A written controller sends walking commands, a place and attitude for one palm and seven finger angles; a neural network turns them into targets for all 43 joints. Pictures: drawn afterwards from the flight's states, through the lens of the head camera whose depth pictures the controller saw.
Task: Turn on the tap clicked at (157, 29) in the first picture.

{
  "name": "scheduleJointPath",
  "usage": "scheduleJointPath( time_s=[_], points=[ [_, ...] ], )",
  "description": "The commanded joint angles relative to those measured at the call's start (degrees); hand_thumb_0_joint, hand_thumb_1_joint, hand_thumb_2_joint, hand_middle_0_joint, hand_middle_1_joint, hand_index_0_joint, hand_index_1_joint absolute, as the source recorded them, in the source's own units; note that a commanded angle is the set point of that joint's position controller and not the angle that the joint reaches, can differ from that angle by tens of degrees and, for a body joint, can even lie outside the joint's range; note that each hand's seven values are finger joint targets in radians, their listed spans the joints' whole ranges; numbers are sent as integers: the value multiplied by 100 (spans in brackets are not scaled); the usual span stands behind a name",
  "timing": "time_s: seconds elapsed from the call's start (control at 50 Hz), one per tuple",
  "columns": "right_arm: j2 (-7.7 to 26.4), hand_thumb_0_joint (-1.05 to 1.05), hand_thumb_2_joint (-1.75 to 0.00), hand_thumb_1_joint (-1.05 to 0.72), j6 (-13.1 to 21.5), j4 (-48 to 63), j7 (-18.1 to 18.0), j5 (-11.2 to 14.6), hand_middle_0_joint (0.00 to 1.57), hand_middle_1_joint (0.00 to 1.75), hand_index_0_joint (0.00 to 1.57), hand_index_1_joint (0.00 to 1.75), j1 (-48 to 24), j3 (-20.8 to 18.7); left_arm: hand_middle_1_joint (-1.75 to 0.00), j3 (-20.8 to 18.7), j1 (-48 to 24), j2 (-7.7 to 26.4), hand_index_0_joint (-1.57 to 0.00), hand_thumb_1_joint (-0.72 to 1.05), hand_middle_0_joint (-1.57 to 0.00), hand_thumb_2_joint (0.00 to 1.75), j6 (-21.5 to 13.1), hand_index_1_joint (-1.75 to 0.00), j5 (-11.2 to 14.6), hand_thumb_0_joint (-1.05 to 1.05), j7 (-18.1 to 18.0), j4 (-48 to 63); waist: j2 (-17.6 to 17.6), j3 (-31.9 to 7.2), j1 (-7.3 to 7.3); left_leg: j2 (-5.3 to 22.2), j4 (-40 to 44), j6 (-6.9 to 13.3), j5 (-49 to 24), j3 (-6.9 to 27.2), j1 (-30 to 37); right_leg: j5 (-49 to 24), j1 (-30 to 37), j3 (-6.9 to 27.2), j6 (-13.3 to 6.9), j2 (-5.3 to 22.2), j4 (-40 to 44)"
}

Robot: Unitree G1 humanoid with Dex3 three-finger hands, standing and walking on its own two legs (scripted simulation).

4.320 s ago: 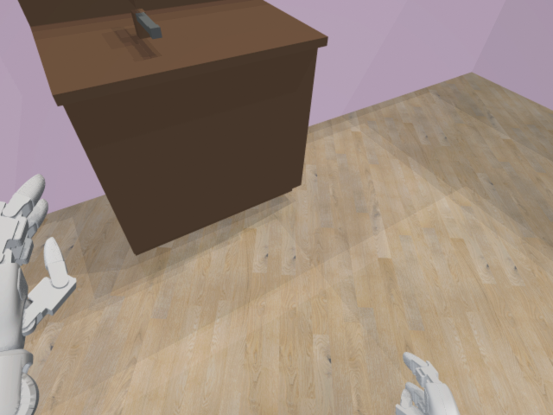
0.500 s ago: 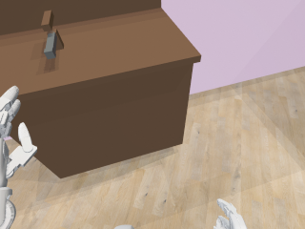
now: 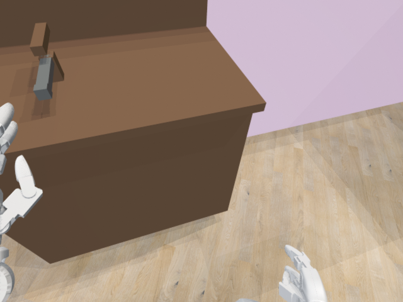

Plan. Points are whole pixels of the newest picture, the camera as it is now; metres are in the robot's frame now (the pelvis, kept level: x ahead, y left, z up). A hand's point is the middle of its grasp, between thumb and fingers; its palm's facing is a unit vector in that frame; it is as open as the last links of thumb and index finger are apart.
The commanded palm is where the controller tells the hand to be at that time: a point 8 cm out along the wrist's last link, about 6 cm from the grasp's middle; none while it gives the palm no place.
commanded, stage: take the last steps up to it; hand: left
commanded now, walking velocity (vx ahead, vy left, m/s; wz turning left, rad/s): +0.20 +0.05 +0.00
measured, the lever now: (43, 91) +0.52 +0.40 +0.12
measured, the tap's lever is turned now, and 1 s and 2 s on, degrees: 0 0 0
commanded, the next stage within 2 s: come to a stop and stand still in 0.46 s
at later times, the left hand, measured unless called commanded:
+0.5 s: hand (67, 162) +0.28 +0.22 +0.18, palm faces +0.42 -0.81 -0.41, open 7.4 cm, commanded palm +0.22 +0.27 +0.18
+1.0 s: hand (86, 161) +0.29 +0.20 +0.17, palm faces +0.40 -0.80 -0.44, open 7.4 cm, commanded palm +0.23 +0.25 +0.18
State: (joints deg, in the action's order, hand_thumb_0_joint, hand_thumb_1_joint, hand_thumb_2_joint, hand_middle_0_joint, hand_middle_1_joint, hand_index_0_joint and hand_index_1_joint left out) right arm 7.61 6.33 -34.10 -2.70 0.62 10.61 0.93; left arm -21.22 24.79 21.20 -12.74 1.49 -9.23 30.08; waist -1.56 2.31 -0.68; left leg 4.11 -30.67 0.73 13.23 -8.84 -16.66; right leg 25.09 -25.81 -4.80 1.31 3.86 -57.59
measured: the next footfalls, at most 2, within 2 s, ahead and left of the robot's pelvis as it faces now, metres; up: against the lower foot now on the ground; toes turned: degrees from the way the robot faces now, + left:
right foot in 0.14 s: +0.11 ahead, -0.12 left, +0.00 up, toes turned -8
left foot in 0.48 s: +0.15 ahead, +0.11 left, +0.00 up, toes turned +9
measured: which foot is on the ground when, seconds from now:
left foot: down 0.00-0.14, up 0.16-0.46, down 0.48-0.78, up 0.80-1.00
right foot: up 0.00-0.12, down 0.14-0.50, up 0.52-0.72, down 0.74-1.00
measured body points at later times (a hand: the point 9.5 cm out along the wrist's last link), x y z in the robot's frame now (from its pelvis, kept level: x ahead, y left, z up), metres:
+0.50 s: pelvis +0.07 -0.02 +0.00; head +0.09 -0.01 +0.44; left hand +0.25 +0.26 +0.20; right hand +0.23 -0.28 -0.08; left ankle +0.11 +0.11 -0.74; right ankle +0.07 -0.11 -0.73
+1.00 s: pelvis +0.08 -0.04 +0.00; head +0.11 -0.04 +0.45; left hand +0.26 +0.24 +0.19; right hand +0.25 -0.26 -0.09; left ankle +0.07 +0.09 -0.71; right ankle +0.11 -0.12 -0.73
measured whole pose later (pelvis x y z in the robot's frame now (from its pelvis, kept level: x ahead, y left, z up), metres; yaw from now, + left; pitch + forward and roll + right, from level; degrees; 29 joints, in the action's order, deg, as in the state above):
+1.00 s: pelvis +0.08 -0.04 +0.00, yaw +1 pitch +0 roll +1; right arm 12.3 2.1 -33.9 -3.7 0.2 9.7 1.0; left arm -19.5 28.1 19.9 -9.8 1.3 -9.4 29.2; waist 0.0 4.5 -0.6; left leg 0.5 -38.4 -1.9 21.3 -2.8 -17.0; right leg 13.4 -15.9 -6.5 -2.9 1.7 -29.7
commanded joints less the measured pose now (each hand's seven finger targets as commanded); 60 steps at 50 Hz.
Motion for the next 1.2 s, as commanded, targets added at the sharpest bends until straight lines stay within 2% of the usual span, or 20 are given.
scheduleJointPath(
  time_s=[0.0,0.08,0.1,0.14,0.16,0.2,0.26,0.42,0.5,0.6,0.68,0.76,0.8,0.86,0.98,1.0,1.02,1.06,1.12,1.18],
  points=[
    [1005,0,-90,-90,283,689,-102,-29,20,30,20,30,-205,-342,-30,-658,189,856,-20,90,-20,90,-367,-30,57,0,-70,1179,1421,-739,49,1266,1304,829,-782,960,327,-309,446,-333,52,-75,1358],
    [983,0,-90,-90,197,665,-181,9,20,30,20,30,-272,-305,-30,-536,-257,781,-20,90,-20,90,-245,-30,3,0,-95,704,871,-723,58,915,379,407,612,605,-212,-762,1675,-476,0,-212,2953],
    [930,0,-90,-90,156,650,-187,-1,20,30,20,30,-242,-301,-30,-558,-364,872,-20,90,-20,90,-247,-30,-52,0,-106,604,291,-699,45,584,-404,255,1049,336,-557,-768,1871,289,-232,246,3410],
    [885,0,-90,-90,166,702,-135,-18,20,30,20,30,-402,-297,-30,-673,-622,1093,-20,90,-20,90,-175,-30,17,0,-102,497,-1800,-588,202,-268,-2777,-104,1935,321,-1871,-1016,2150,3130,-1109,1942,4316],
    [986,0,-90,-90,167,666,-71,-6,20,30,20,30,-478,-341,-30,-572,-889,1077,-20,90,-20,90,-195,-30,30,0,-82,725,-1630,-563,123,-201,-3510,-156,1703,761,-2071,-1056,2148,3377,-1253,2070,4396],
    [854,0,-90,-90,113,482,-63,-32,20,30,20,30,-453,-203,-30,-669,-609,1079,-20,90,-20,90,-324,-30,-20,0,-100,776,-672,-478,80,58,-3686,-226,1147,937,-2062,-2318,2117,2127,-1232,1839,4045],
    [844,0,-90,-90,21,570,-92,-42,20,30,20,30,-535,-232,-30,-656,-359,1016,-20,90,-20,90,-459,-30,-59,0,-107,1107,-525,-762,48,89,-2247,-205,874,588,-1252,-3656,2034,784,-929,1503,3702],
    [980,0,-90,-90,-30,850,-184,-42,20,30,20,30,-244,-406,-30,-670,-65,950,-20,90,-20,90,-361,-30,37,0,-203,1264,-61,-795,87,-126,532,-56,-68,87,589,-1285,1433,666,-588,974,3189],
    [1085,0,-90,-90,21,852,-214,-45,20,30,20,30,-280,-385,-30,-520,-254,886,-20,90,-20,90,-401,-30,-11,0,-129,929,1961,-499,6,1832,1652,1097,-78,2860,837,952,-185,104,-116,-135,336],
    [1081,0,-90,-90,209,771,-89,-44,20,30,20,30,-181,-363,-30,-375,-36,801,-20,90,-20,90,-282,-30,9,0,-91,1415,1445,-817,55,1211,925,707,-2395,1382,1065,-68,360,-49,0,-189,1468],
    [1017,0,-90,-90,200,797,-65,-33,20,30,20,30,-235,-246,-30,-578,126,908,-20,90,-20,90,-165,-30,38,0,-117,1232,1216,-847,61,1034,564,276,-2062,911,522,-1149,1587,-164,24,-251,3156],
    [869,0,-90,-90,105,861,-49,6,20,30,20,30,-258,-252,-30,-568,-64,908,-20,90,-20,90,-12,-30,131,0,-74,768,-955,-796,22,-222,-1051,-334,695,372,-304,-3985,1723,1834,-692,1187,3753],
    [756,0,-90,-90,28,777,-35,-16,20,30,20,30,-341,-153,-30,-684,7,1015,-20,90,-20,90,-20,-30,109,0,-112,722,-833,-873,66,-233,-1944,-264,1483,842,-727,-4651,1997,1861,-969,1600,3706],
    [689,0,-90,-90,-59,848,-105,-39,20,30,20,30,-604,-67,-30,-670,-42,949,-20,90,-20,90,-79,-30,36,0,-144,957,-624,-1056,101,-234,-1583,-287,1335,779,-764,-5503,2462,1181,-855,1396,3310],
    [839,0,-90,-90,-199,936,-167,-72,20,30,20,30,-351,-204,-30,-635,348,894,-20,90,-20,90,-57,-30,17,0,-191,1293,-376,-1231,74,-302,356,-211,-33,558,299,-3930,2193,880,-585,996,3179],
    [965,0,-90,-90,343,849,-163,-290,20,30,20,30,389,-507,-30,-3835,-5470,5100,-20,90,-20,90,-531,-30,-633,0,-167,2001,-995,-217,399,-386,-46,-244,-364,88,-624,-3804,1291,1259,-306,587,3549],
    [732,0,-90,-90,409,507,-80,-150,20,30,20,30,201,-536,-30,-1773,-2151,2059,-20,90,-20,90,-375,-30,-183,0,136,-1261,-907,-1312,332,-470,-196,-62,-256,823,-48,-3680,1710,1659,-828,1110,3292],
    [923,0,-90,-90,498,860,118,72,20,30,20,30,38,-420,-30,-619,-1059,726,-20,90,-20,90,-552,-30,68,0,265,-848,491,-1399,312,-390,409,-91,-543,478,420,-4022,2383,1544,-519,868,3392],
    [1154,0,-90,-90,566,985,277,30,20,30,20,30,-273,-420,-30,-86,-628,720,-20,90,-20,90,-704,-30,124,0,247,835,1268,-1134,330,193,944,101,-1222,1152,523,-2085,2011,681,-266,216,2924],
    [1168,0,-90,-90,613,1070,307,38,20,30,20,30,-320,-376,-30,-383,-522,957,-20,90,-20,90,-652,-30,88,0,180,842,798,-552,357,428,1520,184,1,1412,-586,-1143,2146,343,-202,-66,2586]
  ],
)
